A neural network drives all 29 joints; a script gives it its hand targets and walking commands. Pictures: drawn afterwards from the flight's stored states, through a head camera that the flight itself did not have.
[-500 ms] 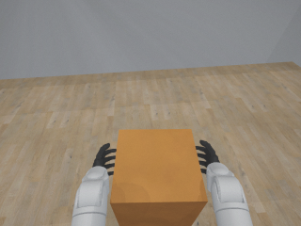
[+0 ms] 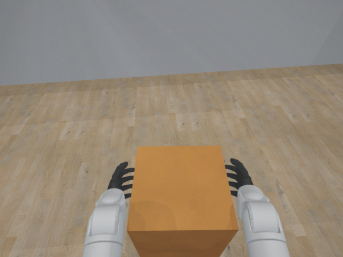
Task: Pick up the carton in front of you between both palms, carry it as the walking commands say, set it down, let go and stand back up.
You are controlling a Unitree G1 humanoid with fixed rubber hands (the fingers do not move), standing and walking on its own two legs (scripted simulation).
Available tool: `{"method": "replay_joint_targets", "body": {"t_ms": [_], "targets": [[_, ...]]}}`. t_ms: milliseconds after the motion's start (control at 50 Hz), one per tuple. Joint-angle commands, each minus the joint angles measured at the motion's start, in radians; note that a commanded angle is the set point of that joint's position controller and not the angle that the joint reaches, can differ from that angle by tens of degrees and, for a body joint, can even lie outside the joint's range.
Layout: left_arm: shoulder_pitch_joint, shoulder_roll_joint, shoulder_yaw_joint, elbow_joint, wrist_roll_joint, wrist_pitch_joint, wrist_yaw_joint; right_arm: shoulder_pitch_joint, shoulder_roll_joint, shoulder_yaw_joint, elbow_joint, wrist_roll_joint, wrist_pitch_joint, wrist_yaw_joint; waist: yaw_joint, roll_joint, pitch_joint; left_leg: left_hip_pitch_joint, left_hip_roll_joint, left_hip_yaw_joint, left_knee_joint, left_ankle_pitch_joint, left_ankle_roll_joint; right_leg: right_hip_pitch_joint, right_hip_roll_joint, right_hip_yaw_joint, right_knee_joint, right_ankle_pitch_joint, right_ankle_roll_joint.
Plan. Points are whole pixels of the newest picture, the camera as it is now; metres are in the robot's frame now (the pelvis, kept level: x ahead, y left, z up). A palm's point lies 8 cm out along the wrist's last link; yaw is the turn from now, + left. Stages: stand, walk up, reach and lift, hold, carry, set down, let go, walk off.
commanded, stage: hold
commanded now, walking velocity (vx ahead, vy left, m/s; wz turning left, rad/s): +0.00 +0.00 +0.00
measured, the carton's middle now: (179, 205) +0.29 -0.01 -0.05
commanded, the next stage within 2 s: set down in 0.62 s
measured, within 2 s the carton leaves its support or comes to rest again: neither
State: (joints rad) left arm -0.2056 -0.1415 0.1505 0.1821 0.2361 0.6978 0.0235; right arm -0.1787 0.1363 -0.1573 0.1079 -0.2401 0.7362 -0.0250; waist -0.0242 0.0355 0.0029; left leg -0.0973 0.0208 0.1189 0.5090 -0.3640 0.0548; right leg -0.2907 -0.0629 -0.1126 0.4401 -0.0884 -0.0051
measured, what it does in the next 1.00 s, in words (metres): shifts its weight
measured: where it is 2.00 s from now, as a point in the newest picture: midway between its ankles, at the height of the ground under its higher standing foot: outside the picture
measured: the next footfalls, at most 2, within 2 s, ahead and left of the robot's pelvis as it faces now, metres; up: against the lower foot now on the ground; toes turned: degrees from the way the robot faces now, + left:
none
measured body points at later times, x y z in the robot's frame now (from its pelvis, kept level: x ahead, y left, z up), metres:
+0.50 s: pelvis -0.02 -0.06 +0.01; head -0.04 -0.08 +0.46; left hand +0.26 +0.14 +0.04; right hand +0.30 -0.16 +0.03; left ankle -0.06 +0.08 -0.73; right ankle +0.08 -0.16 -0.74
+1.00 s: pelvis -0.03 -0.07 -0.01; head +0.00 -0.10 +0.44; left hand +0.30 +0.13 +0.00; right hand +0.34 -0.17 -0.01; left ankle -0.06 +0.08 -0.73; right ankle +0.08 -0.16 -0.74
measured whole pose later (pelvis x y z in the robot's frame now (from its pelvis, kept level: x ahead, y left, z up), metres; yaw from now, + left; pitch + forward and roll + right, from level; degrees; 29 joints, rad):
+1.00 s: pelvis -0.03 -0.07 -0.01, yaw +11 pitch -2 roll +0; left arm -0.57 -0.20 0.55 0.61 0.48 0.46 -0.06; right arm -0.55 0.20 -0.51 0.50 -0.44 0.55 0.03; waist -0.05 0.07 0.10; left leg -0.27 0.01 -0.12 0.65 -0.36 -0.01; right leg -0.38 0.01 -0.05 0.57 -0.16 -0.02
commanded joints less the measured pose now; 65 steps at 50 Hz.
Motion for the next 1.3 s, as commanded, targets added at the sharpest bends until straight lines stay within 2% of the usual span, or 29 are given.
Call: {"method": "replay_joint_targets", "body": {"t_ms": [0,20,40,60,100,120,160,220,320,420,640,740,840,940,980,1020,1080,1160,1240,1280], "targets": [[-0.318,-0.841,-0.442,-0.033,-0.177,-0.074,-0.183,-0.413,0.825,0.553,-0.110,0.248,-0.057,0.226,0.051,0.032,-0.213,-0.054,-0.053,-0.259,-0.163,0.642,-0.031,0.386,0.142,0.187,-0.005,0.351,-0.010],[-0.326,-0.835,-0.446,-0.044,-0.176,-0.079,-0.178,-0.422,0.831,0.574,-0.106,0.254,-0.064,0.229,0.055,0.007,-0.235,-0.010,-0.060,-0.252,-0.163,0.677,-0.036,0.387,0.154,0.179,-0.008,0.358,0.001],[-0.322,-0.841,-0.447,-0.046,-0.182,-0.086,-0.170,-0.426,0.816,0.575,-0.104,0.255,-0.070,0.233,0.064,0.024,-0.255,0.014,-0.071,-0.243,-0.185,0.598,-0.041,0.400,0.158,0.180,-0.016,0.331,0.001],[-0.365,-0.844,-0.472,-0.060,-0.194,-0.089,-0.175,-0.417,0.834,0.582,-0.095,0.248,-0.075,0.232,0.044,0.012,-0.241,-0.006,-0.067,-0.243,-0.192,0.577,-0.045,0.411,0.173,0.166,-0.021,0.282,0.012],[-0.403,-0.861,-0.509,-0.075,-0.220,-0.086,-0.191,-0.398,0.850,0.571,-0.083,0.231,-0.078,0.224,0.017,-0.004,-0.246,0.019,-0.071,-0.236,-0.189,0.602,-0.058,0.398,0.184,0.162,-0.039,0.265,0.012],[-0.430,-0.866,-0.514,-0.072,-0.224,-0.084,-0.199,-0.407,0.851,0.556,-0.078,0.223,-0.080,0.225,0.009,0.026,-0.236,0.018,-0.073,-0.234,-0.209,0.502,-0.061,0.388,0.186,0.156,-0.044,0.211,0.009],[-0.474,-0.879,-0.536,-0.068,-0.241,-0.079,-0.219,-0.395,0.867,0.534,-0.036,0.206,-0.080,0.220,-0.016,0.008,-0.217,-0.031,-0.073,-0.230,-0.211,0.475,-0.068,0.412,0.189,0.152,-0.057,0.175,0.006],[-0.495,-0.884,-0.531,-0.040,-0.250,-0.073,-0.243,-0.387,0.877,0.497,0.009,0.181,-0.079,0.215,-0.032,0.005,-0.182,-0.105,-0.079,-0.229,-0.230,0.366,-0.065,0.455,0.186,0.150,-0.063,0.140,0.001],[-0.496,-0.896,-0.469,0.029,-0.222,-0.069,-0.262,-0.441,0.906,0.494,0.044,0.184,-0.070,0.234,-0.002,-0.008,-0.151,-0.222,-0.087,-0.225,-0.261,0.198,-0.038,0.528,0.169,0.152,-0.067,0.087,0.008],[-0.510,-0.921,-0.426,0.066,-0.201,-0.072,-0.273,-0.508,0.940,0.519,0.050,0.204,-0.065,0.262,0.031,-0.028,-0.170,-0.261,-0.096,-0.218,-0.268,0.111,-0.015,0.562,0.146,0.167,-0.078,0.027,0.016],[-0.578,-0.931,-0.371,0.120,-0.179,-0.082,-0.307,-0.563,0.970,0.489,0.103,0.200,-0.055,0.286,0.031,-0.062,-0.194,-0.261,-0.105,-0.209,-0.239,0.053,-0.002,0.558,0.103,0.213,-0.130,-0.128,0.031],[-0.710,-0.900,-0.278,0.235,-0.123,-0.113,-0.330,-0.658,0.977,0.368,0.234,0.158,-0.074,0.282,0.016,-0.062,-0.157,-0.318,-0.099,-0.204,-0.190,-0.022,0.002,0.526,0.095,0.229,-0.119,-0.261,0.032],[-0.831,-0.827,-0.081,0.416,0.005,-0.177,-0.314,-0.778,0.886,0.139,0.411,0.040,-0.127,0.254,-0.017,-0.044,-0.100,-0.439,-0.097,-0.205,-0.097,-0.079,0.003,0.459,0.101,0.232,-0.053,-0.319,0.023],[-0.808,-0.698,0.097,0.504,0.124,-0.253,-0.243,-0.788,0.712,-0.040,0.482,-0.069,-0.209,0.208,-0.026,-0.029,-0.080,-0.558,-0.120,-0.200,-0.013,-0.066,-0.005,0.307,0.120,0.203,0.055,-0.247,0.018],[-0.782,-0.656,0.123,0.513,0.142,-0.302,-0.223,-0.768,0.659,-0.057,0.489,-0.090,-0.264,0.198,-0.020,-0.025,-0.116,-0.619,-0.130,-0.193,0.032,-0.033,-0.012,0.236,0.131,0.189,0.117,-0.164,0.016],[-0.778,-0.645,0.107,0.508,0.131,-0.363,-0.210,-0.762,0.642,-0.040,0.493,-0.087,-0.330,0.196,-0.018,-0.021,-0.184,-0.678,-0.143,-0.185,0.087,-0.003,-0.019,0.172,0.141,0.182,0.187,-0.078,0.011],[-0.798,-0.692,0.017,0.494,0.079,-0.457,-0.200,-0.777,0.681,0.037,0.493,-0.058,-0.432,0.200,-0.020,-0.021,-0.325,-0.775,-0.163,-0.174,0.167,0.044,-0.029,0.105,0.155,0.177,0.292,0.061,0.003],[-0.876,-0.783,-0.155,0.464,-0.018,-0.571,-0.184,-0.853,0.756,0.174,0.485,-0.006,-0.553,0.208,-0.032,-0.021,-0.603,-0.925,-0.185,-0.155,0.277,0.110,-0.058,0.069,0.164,0.162,0.456,0.240,0.002],[-0.930,-0.850,-0.357,0.372,-0.117,-0.624,-0.145,-0.906,0.776,0.300,0.403,0.046,-0.608,0.212,-0.071,-0.021,-0.984,-0.984,-0.201,-0.152,0.401,0.236,-0.094,0.029,0.176,0.146,0.607,0.405,-0.003],[-0.932,-0.859,-0.408,0.347,-0.141,-0.624,-0.125,-0.908,0.768,0.326,0.376,0.067,-0.609,0.219,-0.082,-0.016,-1.076,-1.006,-0.204,-0.155,0.445,0.267,-0.102,-0.047,0.182,0.132,0.652,0.403,0.002]]}}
